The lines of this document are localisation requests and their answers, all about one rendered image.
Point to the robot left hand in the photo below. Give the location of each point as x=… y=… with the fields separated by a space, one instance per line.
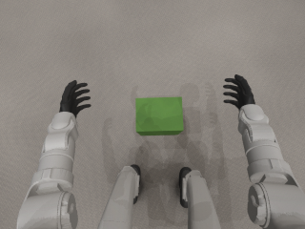
x=69 y=103

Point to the robot left forearm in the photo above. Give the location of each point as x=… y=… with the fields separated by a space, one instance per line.
x=54 y=172

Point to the right robot upper arm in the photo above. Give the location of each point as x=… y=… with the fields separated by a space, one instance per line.
x=276 y=206

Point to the robot right forearm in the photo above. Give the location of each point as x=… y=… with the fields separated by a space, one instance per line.
x=266 y=163

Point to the carton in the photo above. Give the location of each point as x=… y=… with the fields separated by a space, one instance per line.
x=159 y=115

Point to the right robot shin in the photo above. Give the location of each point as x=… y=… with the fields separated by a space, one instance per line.
x=194 y=173

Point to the robot right hand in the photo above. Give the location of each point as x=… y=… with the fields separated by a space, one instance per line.
x=243 y=95

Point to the left robot upper arm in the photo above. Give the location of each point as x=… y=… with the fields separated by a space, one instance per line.
x=49 y=211

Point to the left robot foot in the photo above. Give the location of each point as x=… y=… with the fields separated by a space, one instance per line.
x=137 y=169

